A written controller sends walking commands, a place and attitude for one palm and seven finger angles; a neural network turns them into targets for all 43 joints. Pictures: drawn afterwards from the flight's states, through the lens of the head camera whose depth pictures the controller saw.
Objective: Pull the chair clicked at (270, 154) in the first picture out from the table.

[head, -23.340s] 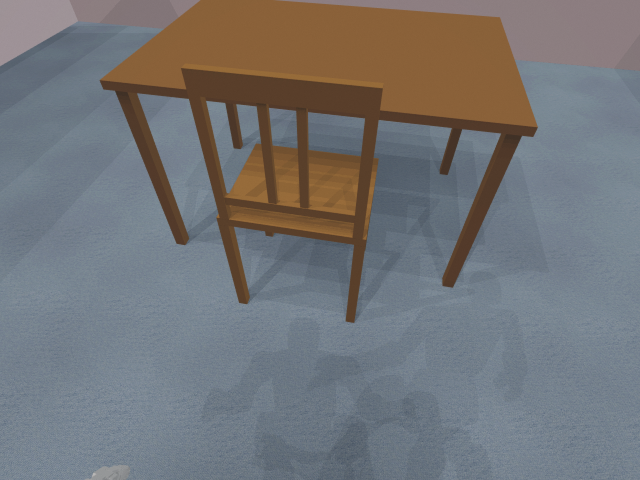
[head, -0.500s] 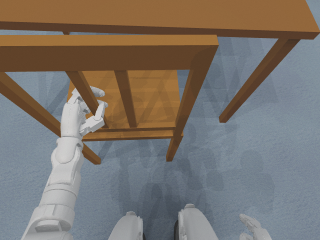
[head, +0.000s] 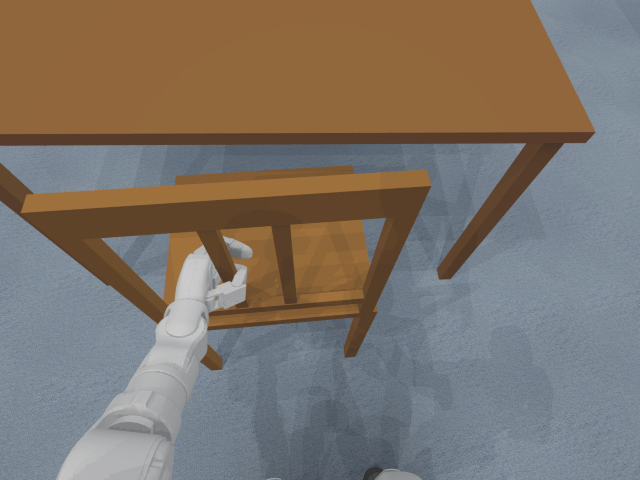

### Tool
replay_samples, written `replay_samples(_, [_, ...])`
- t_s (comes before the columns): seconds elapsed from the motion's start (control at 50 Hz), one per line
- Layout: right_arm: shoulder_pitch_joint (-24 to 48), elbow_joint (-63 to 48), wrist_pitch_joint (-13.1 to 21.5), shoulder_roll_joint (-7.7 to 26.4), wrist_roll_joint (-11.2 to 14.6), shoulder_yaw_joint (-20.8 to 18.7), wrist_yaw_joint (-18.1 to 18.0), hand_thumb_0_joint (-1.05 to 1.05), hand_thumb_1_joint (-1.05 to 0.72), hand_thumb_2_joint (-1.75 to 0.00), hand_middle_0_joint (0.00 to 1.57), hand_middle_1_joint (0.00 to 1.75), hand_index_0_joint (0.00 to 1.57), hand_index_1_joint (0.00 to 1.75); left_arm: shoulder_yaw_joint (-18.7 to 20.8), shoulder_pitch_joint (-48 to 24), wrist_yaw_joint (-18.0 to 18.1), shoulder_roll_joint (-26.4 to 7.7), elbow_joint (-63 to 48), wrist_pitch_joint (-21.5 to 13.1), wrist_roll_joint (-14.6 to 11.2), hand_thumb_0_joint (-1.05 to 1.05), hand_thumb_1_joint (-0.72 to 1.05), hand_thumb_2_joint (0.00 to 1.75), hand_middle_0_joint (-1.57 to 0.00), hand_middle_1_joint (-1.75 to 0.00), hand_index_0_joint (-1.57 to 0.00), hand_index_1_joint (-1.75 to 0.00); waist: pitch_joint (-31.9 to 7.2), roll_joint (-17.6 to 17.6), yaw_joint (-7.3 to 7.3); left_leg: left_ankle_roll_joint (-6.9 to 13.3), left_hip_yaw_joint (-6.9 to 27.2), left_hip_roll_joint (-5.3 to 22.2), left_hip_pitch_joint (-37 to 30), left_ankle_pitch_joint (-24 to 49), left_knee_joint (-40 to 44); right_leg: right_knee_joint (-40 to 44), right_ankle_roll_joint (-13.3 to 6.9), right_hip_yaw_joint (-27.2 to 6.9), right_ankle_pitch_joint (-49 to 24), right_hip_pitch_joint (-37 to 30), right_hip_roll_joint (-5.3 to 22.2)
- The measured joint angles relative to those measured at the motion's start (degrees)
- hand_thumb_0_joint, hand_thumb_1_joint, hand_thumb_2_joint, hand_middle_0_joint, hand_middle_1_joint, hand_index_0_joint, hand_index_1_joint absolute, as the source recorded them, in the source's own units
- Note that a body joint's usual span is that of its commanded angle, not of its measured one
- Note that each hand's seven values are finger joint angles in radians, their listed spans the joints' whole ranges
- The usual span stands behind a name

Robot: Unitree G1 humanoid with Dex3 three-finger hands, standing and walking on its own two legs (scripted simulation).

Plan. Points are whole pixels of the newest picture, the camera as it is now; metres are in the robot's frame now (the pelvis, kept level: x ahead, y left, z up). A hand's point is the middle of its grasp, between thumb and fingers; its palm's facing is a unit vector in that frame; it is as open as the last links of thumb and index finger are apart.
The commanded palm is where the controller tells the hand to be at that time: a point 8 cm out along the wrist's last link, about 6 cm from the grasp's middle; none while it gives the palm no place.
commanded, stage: step backward, pulling the chair out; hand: left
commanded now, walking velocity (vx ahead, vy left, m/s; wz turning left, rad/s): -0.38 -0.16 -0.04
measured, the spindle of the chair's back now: (228, 272) +0.40 +0.14 -0.09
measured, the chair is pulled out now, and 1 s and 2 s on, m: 0.04 0.08 0.28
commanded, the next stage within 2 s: none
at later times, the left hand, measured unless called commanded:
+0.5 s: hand (240, 291) +0.36 +0.11 -0.07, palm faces -0.06 -0.99 -0.13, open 5.3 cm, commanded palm +0.35 +0.16 -0.07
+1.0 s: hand (244, 318) +0.32 +0.10 -0.07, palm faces -0.02 -0.99 -0.16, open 5.3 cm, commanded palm +0.30 +0.16 -0.07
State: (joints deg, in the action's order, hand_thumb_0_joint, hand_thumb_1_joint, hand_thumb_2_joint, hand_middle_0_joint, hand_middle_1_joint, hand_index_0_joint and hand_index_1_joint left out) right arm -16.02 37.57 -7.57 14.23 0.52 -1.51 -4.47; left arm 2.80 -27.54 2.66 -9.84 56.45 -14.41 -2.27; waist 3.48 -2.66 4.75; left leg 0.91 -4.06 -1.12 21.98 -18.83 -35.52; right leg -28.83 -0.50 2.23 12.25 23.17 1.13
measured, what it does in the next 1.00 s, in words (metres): steps on the spot: left foot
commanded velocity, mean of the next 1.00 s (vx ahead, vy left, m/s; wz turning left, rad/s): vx -0.38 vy -0.07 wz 0.06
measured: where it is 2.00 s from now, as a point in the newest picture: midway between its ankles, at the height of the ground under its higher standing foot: outside the picture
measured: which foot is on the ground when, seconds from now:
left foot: down 0.00-0.42, up 0.44-0.56, down 0.58-0.82, up 0.84-1.00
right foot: down 0.00-1.00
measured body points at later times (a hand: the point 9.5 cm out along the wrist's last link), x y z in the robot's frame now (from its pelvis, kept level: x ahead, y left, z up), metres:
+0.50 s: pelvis +0.00 +0.00 +0.00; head +0.10 +0.00 +0.44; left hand +0.36 +0.16 -0.06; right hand +0.07 -0.25 -0.13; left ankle -0.05 +0.10 -0.69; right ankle -0.01 -0.12 -0.74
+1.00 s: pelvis -0.04 +0.00 +0.00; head +0.06 -0.02 +0.44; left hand +0.32 +0.16 -0.06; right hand +0.06 -0.27 -0.13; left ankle -0.05 +0.14 -0.72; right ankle -0.03 -0.10 -0.74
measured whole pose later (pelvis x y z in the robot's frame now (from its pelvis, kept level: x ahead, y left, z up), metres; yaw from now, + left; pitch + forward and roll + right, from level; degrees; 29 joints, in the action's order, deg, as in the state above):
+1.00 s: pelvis -0.04 +0.00 +0.00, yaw -1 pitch +5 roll +0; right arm -8.5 40.6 -1.9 13.8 1.1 0.9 -6.9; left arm 3.7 -23.8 6.1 -8.0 50.2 -9.7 -1.8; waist 8.9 -1.5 5.1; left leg -2.0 2.8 1.0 22.9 -19.8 -39.7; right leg -25.7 -1.9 3.4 11.3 19.1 -0.9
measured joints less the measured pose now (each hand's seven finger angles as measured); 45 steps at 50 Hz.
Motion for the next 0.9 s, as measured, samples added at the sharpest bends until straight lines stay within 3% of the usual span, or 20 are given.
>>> replay_samples(0.1, [0.60, 0.62, -0.25, -1.99, 0.76, 1.05, 0.12, 0.01, -0.90, -0.90, 0.20, 0.30, 0.20, 0.30, 1.39, 1.21, -0.20, -0.18, -0.01, -1.26, 0.11, 0.06, 0.71, 0.78, -0.27, -1.14, -0.50, -1.45, 0.54, -0.35, -0.65, -2.13, -0.79, 0.76, 1.18, 2.33, -2.97, 1.94, 0.04, -0.74, -2.22, -0.62, -0.59])
replay_samples(0.16, [0.37, 1.11, 0.26, -2.08, 1.47, 1.37, -0.52, 0.01, -0.90, -0.90, 0.20, 0.30, 0.20, 0.30, 0.60, 2.16, -0.30, -0.28, -0.41, -1.68, 0.79, 0.05, 0.69, 0.79, -0.29, -1.16, -0.50, -1.45, -1.12, -0.59, -0.91, -2.20, -0.24, 0.52, 0.59, -0.26, -1.43, 2.06, 0.72, -0.78, -0.95, -0.15, -0.68])
replay_samples(0.2, [0.80, 1.69, 0.56, -1.70, 1.55, 1.27, -1.05, 0.01, -0.90, -0.90, 0.20, 0.30, 0.20, 0.30, -0.10, 2.48, -0.16, -0.24, -0.85, -1.70, 1.42, 0.04, 0.68, 0.79, -0.30, -1.18, -0.50, -1.45, -2.25, -0.90, -0.98, -0.42, -0.05, 0.29, -0.46, -3.02, 1.24, 1.26, 1.63, -0.63, 0.51, 0.73, -0.68])
replay_samples(0.24, [1.95, 2.10, 0.70, -1.54, 1.14, 0.94, -1.39, 0.01, -0.90, -0.90, 0.20, 0.30, 0.20, 0.30, -0.61, 2.00, 0.11, -0.23, -1.12, -1.39, 1.70, 0.04, 0.68, 0.80, -0.30, -1.19, -0.50, -1.45, -1.99, -0.88, -0.82, 3.26, 0.02, -0.16, -1.40, -3.59, 3.34, -1.04, 1.93, -0.56, 0.60, 1.98, -0.47])
replay_samples(0.26, [2.50, 2.22, 0.77, -1.72, 0.69, 0.79, -1.32, 0.01, -0.90, -0.90, 0.20, 0.30, 0.20, 0.30, -0.69, 1.48, 0.33, -0.22, -1.03, -1.06, 1.77, 0.04, 0.68, 0.80, -0.30, -1.20, -0.50, -1.45, -1.40, -0.50, -0.67, 4.15, 0.08, -0.47, -1.86, -3.09, 3.79, -2.32, 1.51, -0.64, 0.38, 2.30, -0.22])
replay_samples(0.34, [3.20, 2.06, 1.04, -3.08, -1.27, 0.73, 0.17, 0.01, -0.90, -0.90, 0.20, 0.30, 0.20, 0.30, 0.49, 0.37, 1.05, 0.05, -0.04, 1.07, 1.32, 0.05, 0.70, 0.79, -0.27, -1.18, -0.50, -1.45, 0.91, 1.39, -0.01, 1.19, 0.25, -1.41, -3.76, 0.41, 3.27, -3.29, -0.52, -0.05, 2.56, 1.08, -0.54])
replay_samples(0.38, [2.58, 1.58, 1.00, -3.60, -1.41, 1.03, 0.91, 0.01, -0.90, -0.90, 0.20, 0.30, 0.20, 0.30, 1.26, 0.92, 0.90, 0.20, 0.60, 1.54, 0.91, 0.06, 0.70, 0.78, -0.26, -1.16, -0.50, -1.45, 1.48, 2.01, 0.13, -0.73, -0.11, -1.58, -3.55, 2.72, 0.27, 0.50, -1.70, 1.03, -3.39, -1.11, -1.14])
replay_samples(0.42, [1.78, 1.11, 0.84, -3.37, -0.81, 1.41, 1.17, 0.01, -0.90, -0.90, 0.20, 0.30, 0.20, 0.30, 1.59, 2.08, 0.76, 0.57, 0.93, 1.51, 0.60, 0.06, 0.71, 0.77, -0.25, -1.15, -0.50, -1.45, 1.48, 1.52, -0.13, -2.96, -0.01, -0.95, -1.42, 4.71, -5.86, 3.30, -2.23, 1.19, -3.74, -3.72, -1.63])
replay_samples(0.46, [1.60, 1.14, 1.50, -2.81, 0.46, 1.65, 0.84, 0.01, -0.90, -0.90, 0.20, 0.30, 0.20, 0.30, 1.06, 2.68, 0.74, 0.70, 0.77, 1.23, 0.35, 0.06, 0.70, 0.77, -0.26, -1.16, -0.50, -1.45, 1.51, 1.63, -1.22, -4.20, 2.39, -1.40, 1.57, -0.97, -12.99, 5.02, -1.59, 0.14, -1.52, -5.25, -1.84])
replay_samples(0.52, [3.38, 2.23, 2.81, -1.63, 1.28, 1.88, -0.17, 0.01, -0.90, -0.90, 0.20, 0.30, 0.20, 0.30, 0.76, 1.98, 0.94, 0.72, 0.26, 1.64, 0.75, 0.06, 0.69, 0.79, -0.26, -1.18, -0.50, -1.45, 2.64, 2.36, -2.25, -3.66, 6.67, -0.45, 3.29, -7.61, -13.44, 4.86, 0.50, -1.33, -0.05, -5.60, -1.48])
replay_samples(0.56, [4.77, 2.54, 3.32, -0.28, 1.02, 2.06, -1.44, 0.01, -0.90, -0.90, 0.20, 0.30, 0.20, 0.30, 0.36, 1.62, 1.32, 1.07, -0.53, 1.91, 1.07, 0.06, 0.69, 0.79, -0.27, -1.19, -0.50, -1.45, 3.62, 1.71, -1.38, -3.30, 7.79, 2.15, 1.38, 0.51, -2.95, 3.40, 1.11, -0.79, 0.32, -5.47, -1.22])
replay_samples(0.58, [5.30, 2.41, 3.52, 0.60, 1.01, 1.86, -1.95, 0.01, -0.90, -0.90, 0.20, 0.30, 0.20, 0.30, -0.18, 1.64, 1.46, 1.32, -1.37, 2.24, 1.15, 0.05, 0.68, 0.79, -0.27, -1.19, -0.50, -1.45, 4.05, 0.89, -1.02, -2.87, 7.87, 3.41, 0.05, 8.84, 1.61, 1.65, 1.42, -0.33, 1.15, -5.06, -1.26])
replay_samples(0.64, [7.47, 2.32, 3.31, 0.22, 0.50, 0.57, -1.68, 0.01, -0.90, -0.90, 0.20, 0.30, 0.20, 0.30, -1.41, 1.46, 1.96, 0.73, -3.45, 3.77, 0.58, 0.05, 0.68, 0.79, -0.28, -1.20, -0.50, -1.45, 5.28, 2.45, -1.05, -1.90, 5.97, 2.22, -1.76, 4.57, 3.12, -3.50, 1.24, -2.06, 3.69, -3.12, 0.05])
replay_samples(0.72, [8.17, 0.95, 4.15, -2.43, -1.14, 1.14, -0.29, 0.01, -0.90, -0.90, 0.20, 0.30, 0.20, 0.30, -0.62, 2.32, 2.23, -0.49, -5.81, 4.44, 0.77, 0.05, 0.68, 0.78, -0.29, -1.19, -0.50, -1.45, 5.90, 4.17, -1.14, -2.26, 5.27, 1.87, -2.10, 4.22, 4.77, -5.09, 0.14, -2.24, 5.36, -3.07, -0.77])
replay_samples(0.82, [8.51, 0.61, 4.61, -4.16, -0.69, 1.98, 0.74, 0.01, -0.90, -0.90, 0.20, 0.30, 0.20, 0.30, 1.95, 3.59, 2.76, -0.26, -6.81, 3.99, -0.09, 0.06, 0.67, 0.78, -0.30, -1.17, -0.50, -1.45, 7.72, 0.57, -0.35, -3.23, 6.95, 5.00, 0.17, 6.20, 1.92, 2.03, -1.51, -0.07, 1.16, -6.25, -4.04])
replay_samples(0.9, [7.81, 1.64, 5.09, -4.07, 0.58, 2.68, -0.64, 0.01, -0.90, -0.90, 0.20, 0.30, 0.20, 0.30, 2.54, 4.37, 2.88, 0.02, -6.65, 3.71, -0.04, 0.06, 0.68, 0.77, -0.29, -1.16, -0.50, -1.45, 7.12, 1.92, -0.42, -2.78, 7.42, 2.57, 3.76, -3.12, -9.17, 3.57, -2.09, -0.41, -0.58, -5.87, -3.35])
